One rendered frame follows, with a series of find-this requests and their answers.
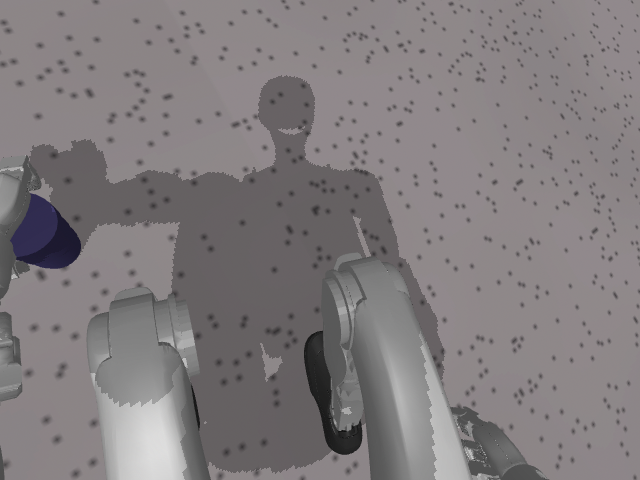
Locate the left robot arm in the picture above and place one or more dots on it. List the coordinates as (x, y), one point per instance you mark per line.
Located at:
(10, 359)

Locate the left robot hand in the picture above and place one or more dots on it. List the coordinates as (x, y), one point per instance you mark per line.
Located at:
(17, 176)

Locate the right robot hand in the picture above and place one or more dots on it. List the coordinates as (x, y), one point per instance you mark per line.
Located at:
(492, 453)

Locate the right robot arm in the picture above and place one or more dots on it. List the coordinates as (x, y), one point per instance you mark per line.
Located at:
(524, 472)

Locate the cup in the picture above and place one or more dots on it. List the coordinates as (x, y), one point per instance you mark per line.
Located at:
(44, 238)

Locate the right robot foot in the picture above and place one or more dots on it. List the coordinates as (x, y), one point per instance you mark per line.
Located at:
(319, 380)

